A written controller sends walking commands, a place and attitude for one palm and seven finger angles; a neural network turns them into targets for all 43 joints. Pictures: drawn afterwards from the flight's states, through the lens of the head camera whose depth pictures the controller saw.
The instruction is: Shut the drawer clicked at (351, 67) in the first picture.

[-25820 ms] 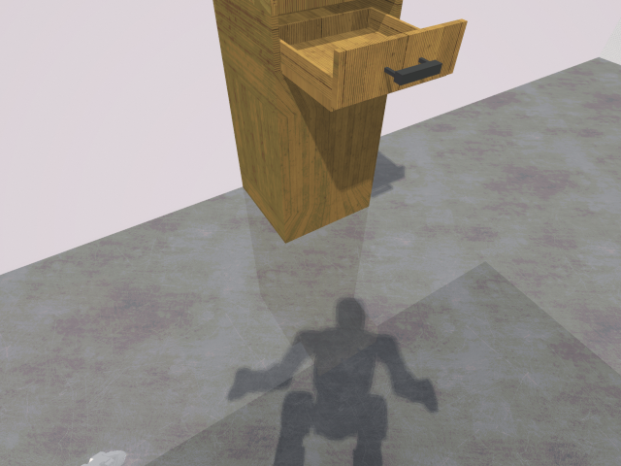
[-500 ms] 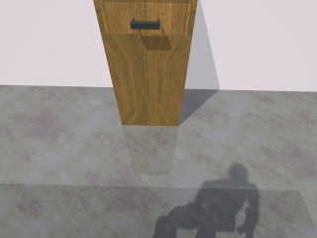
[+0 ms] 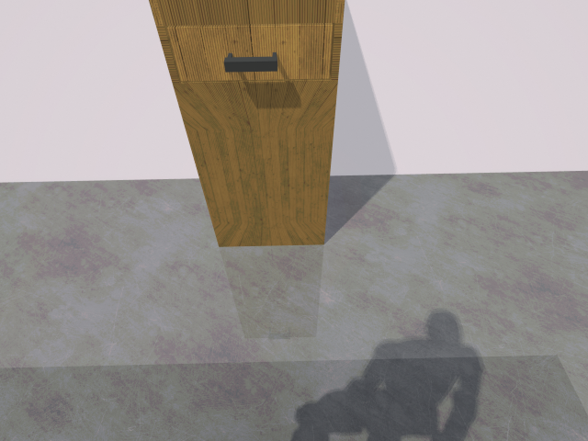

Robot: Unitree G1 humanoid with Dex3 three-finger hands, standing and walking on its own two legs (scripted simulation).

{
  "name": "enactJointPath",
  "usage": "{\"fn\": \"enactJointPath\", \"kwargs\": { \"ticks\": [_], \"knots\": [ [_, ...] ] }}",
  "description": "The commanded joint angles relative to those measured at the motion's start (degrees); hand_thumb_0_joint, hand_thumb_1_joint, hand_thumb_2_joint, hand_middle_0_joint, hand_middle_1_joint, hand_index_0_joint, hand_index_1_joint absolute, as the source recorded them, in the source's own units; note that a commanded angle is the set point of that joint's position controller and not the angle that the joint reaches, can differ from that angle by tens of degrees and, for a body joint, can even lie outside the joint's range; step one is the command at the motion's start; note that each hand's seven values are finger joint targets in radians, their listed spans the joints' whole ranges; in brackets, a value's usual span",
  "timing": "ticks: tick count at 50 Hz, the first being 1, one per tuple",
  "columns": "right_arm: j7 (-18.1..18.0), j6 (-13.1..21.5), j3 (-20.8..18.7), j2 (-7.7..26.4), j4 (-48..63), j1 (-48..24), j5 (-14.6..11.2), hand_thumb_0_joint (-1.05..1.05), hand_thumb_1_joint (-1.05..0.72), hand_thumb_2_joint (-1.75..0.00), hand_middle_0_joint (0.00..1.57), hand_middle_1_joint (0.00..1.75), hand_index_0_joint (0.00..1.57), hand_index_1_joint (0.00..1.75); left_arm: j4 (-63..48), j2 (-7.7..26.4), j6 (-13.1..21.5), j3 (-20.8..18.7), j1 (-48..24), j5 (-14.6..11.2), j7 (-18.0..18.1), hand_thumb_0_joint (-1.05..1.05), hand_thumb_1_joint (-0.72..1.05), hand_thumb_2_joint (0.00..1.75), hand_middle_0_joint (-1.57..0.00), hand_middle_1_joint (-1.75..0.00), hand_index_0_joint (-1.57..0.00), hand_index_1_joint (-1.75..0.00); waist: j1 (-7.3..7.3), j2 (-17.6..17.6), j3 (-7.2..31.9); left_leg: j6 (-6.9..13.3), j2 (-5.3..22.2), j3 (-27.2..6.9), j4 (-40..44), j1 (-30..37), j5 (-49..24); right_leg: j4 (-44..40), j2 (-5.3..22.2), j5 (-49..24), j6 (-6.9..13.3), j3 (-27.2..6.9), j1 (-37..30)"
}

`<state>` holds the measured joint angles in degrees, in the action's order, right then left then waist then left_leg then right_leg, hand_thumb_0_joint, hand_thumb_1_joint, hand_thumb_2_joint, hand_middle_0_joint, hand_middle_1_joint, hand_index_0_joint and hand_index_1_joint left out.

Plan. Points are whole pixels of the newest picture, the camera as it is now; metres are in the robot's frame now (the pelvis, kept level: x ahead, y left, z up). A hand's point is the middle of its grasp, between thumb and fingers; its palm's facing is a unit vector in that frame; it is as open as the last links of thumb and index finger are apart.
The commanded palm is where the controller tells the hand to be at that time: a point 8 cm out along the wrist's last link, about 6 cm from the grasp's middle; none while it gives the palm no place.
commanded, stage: let the arm hang, fingers relaxed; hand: left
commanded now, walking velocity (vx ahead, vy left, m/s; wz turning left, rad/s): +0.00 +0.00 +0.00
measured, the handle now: (251, 60) +0.97 +0.15 +0.06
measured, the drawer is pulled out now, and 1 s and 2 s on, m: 0.00 0.00 0.00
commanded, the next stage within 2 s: look to check the result in 0.10 s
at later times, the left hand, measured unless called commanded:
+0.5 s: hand out of the picture +0.01 +0.16 -0.17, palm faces +0.02 -0.98 -0.20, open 7.3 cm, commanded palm none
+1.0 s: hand out of the picture +0.04 +0.16 -0.17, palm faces +0.02 -0.98 -0.22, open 7.3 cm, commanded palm none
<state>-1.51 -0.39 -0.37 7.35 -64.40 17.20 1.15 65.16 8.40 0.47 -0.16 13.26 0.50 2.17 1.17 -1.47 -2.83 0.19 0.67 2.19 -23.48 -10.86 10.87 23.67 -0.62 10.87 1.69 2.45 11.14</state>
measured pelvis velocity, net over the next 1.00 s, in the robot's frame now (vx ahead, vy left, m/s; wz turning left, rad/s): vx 0.03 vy -0.02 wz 0.00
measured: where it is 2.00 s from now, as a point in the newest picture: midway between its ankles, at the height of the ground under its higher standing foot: outside the picture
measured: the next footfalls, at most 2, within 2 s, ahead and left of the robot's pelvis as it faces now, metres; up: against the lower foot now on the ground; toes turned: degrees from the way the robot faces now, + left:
none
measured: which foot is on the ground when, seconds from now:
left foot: down 0.00-1.00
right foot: down 0.00-1.00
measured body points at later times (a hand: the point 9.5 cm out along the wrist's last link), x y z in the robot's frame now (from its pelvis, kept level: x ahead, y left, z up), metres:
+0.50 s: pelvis +0.01 -0.01 +0.00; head +0.03 -0.02 +0.45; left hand +0.01 +0.21 -0.16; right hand +0.00 -0.22 -0.17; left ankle +0.02 +0.12 -0.74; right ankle +0.02 -0.10 -0.74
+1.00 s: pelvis +0.03 -0.02 +0.00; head +0.04 -0.03 +0.45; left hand +0.04 +0.21 -0.15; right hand +0.01 -0.23 -0.17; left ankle +0.02 +0.12 -0.74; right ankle +0.02 -0.10 -0.74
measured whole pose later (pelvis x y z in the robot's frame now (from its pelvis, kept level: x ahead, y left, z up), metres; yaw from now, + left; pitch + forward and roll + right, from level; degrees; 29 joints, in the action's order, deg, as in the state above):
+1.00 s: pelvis +0.03 -0.02 +0.00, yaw +0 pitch -2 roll +0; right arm -2.2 -0.2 -0.7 8.8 -65.7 14.9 1.1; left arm 66.2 8.3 1.2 -0.5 13.1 0.4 2.2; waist 1.0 -1.7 -3.6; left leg -1.2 2.1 1.7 -21.7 -8.0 12.1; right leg 21.3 -2.1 11.9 2.9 2.8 8.0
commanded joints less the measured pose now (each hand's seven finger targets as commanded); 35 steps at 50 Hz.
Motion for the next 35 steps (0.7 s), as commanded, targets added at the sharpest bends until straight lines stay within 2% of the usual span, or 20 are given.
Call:
{"fn": "enactJointPath", "kwargs": {
  "ticks": [1,9,13,16,20,24,26,29,31,34,35],
  "knots": [
    [-0.48,0.21,-0.66,4.47,0.78,4.76,-0.23,0.0,-0.9,-0.9,0.2,0.3,0.2,0.3,-1.13,6.2,0.37,-1.33,4.24,-0.18,0.01,0.0,0.9,0.9,-0.2,-0.3,-0.2,-0.3,-0.6,0.39,-2.61,1.42,4.51,-4.33,4.82,-1.25,0.12,-7.03,6.11,4.42,1.03,-6.05,2.19],
    [-0.78,0.56,-0.9,5.04,0.61,4.46,-0.45,0.0,-0.9,-0.9,0.2,0.3,0.2,0.3,-0.69,5.81,0.76,-1.44,4.71,-0.18,0.13,0.0,0.9,0.9,-0.2,-0.3,-0.2,-0.3,-0.57,0.77,-0.15,1.41,4.99,-4.33,4.17,1.11,-3.76,-6.2,5.94,-0.36,1.09,-5.86,0.74],
    [-0.88,0.51,-0.76,4.74,0.19,4.26,-0.39,0.0,-0.9,-0.9,0.2,0.3,0.2,0.3,-0.3,5.31,0.73,-1.33,4.75,-0.25,0.16,0.0,0.9,0.9,-0.2,-0.3,-0.2,-0.3,-0.46,0.37,-1.51,1.32,5.12,-4.1,4.68,1.06,-3.22,-6.62,5.96,-0.23,1.06,-5.96,1.07],
    [-0.96,0.54,-0.76,4.77,0.07,4.31,-0.43,0.0,-0.9,-0.9,0.2,0.3,0.2,0.3,-0.1,5.14,0.79,-1.32,4.89,-0.23,0.23,0.0,0.9,0.9,-0.2,-0.3,-0.2,-0.3,-0.41,0.91,-1.11,1.32,5.24,-4.12,4.61,1.36,-4.02,-6.49,5.97,-1.45,1.01,-5.85,0.41],
    [-0.88,0.31,-0.76,4.71,-0.09,3.74,-0.35,0.0,-0.9,-0.9,0.2,0.3,0.2,0.3,0.1,5.21,0.72,-1.34,4.95,-0.2,0.23,0.0,0.9,0.9,-0.2,-0.3,-0.2,-0.3,-0.44,0.9,-2.57,1.14,4.85,-3.83,4.47,1.22,-2.41,-7.43,6.08,1.11,1.02,-6.12,1.61],
    [-0.91,0.4,-0.92,5.24,0.1,3.74,-0.43,0.0,-0.9,-0.9,0.2,0.3,0.2,0.3,-0.02,5.71,0.91,-1.47,5.05,-0.16,0.23,0.0,0.9,0.9,-0.2,-0.3,-0.2,-0.3,-0.44,1.7,-1.11,1.09,4.94,-3.8,4.09,1.89,-3.54,-7.23,5.9,-0.33,1.01,-6.17,0.63],
    [-0.92,0.39,-0.8,4.97,-0.18,3.56,-0.35,0.0,-0.9,-0.9,0.2,0.3,0.2,0.3,-0.04,5.51,0.82,-1.44,4.48,-0.23,0.21,0.0,0.9,0.9,-0.2,-0.3,-0.2,-0.3,-0.44,0.8,-1.84,1.05,4.94,-3.85,4.4,1.27,-3.0,-7.44,6.05,0.08,1.01,-6.15,0.49],
    [-0.94,0.42,-0.94,5.25,0.0,3.39,-0.41,0.0,-0.9,-0.9,0.2,0.3,0.2,0.3,-0.03,5.76,0.94,-1.48,4.81,-0.17,0.22,0.0,0.9,0.9,-0.2,-0.3,-0.2,-0.3,-0.45,1.2,-1.17,1.04,5.0,-3.78,4.1,2.01,-3.86,-7.25,6.0,-1.3,1.02,-6.12,0.4],
    [-0.93,0.36,-0.8,4.92,-0.24,3.11,-0.36,0.0,-0.9,-0.9,0.2,0.3,0.2,0.3,-0.06,5.79,0.88,-1.45,4.48,-0.23,0.2,0.0,0.9,0.9,-0.2,-0.3,-0.2,-0.3,-0.46,1.42,-2.11,0.99,4.96,-3.68,4.26,1.61,-3.78,-7.39,6.14,-1.78,0.98,-6.15,0.39],
    [-1.01,0.53,-0.95,5.75,-0.12,3.13,-0.43,0.0,-0.9,-0.9,0.2,0.3,0.2,0.3,-0.27,6.16,1.1,-1.62,4.49,-0.19,0.21,0.0,0.9,0.9,-0.2,-0.3,-0.2,-0.3,-0.41,1.29,-0.03,0.95,5.22,-3.62,3.94,2.45,-5.31,-6.78,6.11,-4.66,0.96,-6.03,-0.98],
    [-1.02,0.53,-0.86,5.41,-0.26,2.79,-0.37,0.0,-0.9,-0.9,0.2,0.3,0.2,0.3,-0.22,6.07,1.05,-1.61,4.33,-0.26,0.22,0.0,0.9,0.9,-0.2,-0.3,-0.2,-0.3,-0.52,1.47,-0.44,0.98,5.21,-3.58,4.11,2.36,-5.2,-6.77,6.36,-5.17,0.93,-5.84,-1.06]
  ]
}}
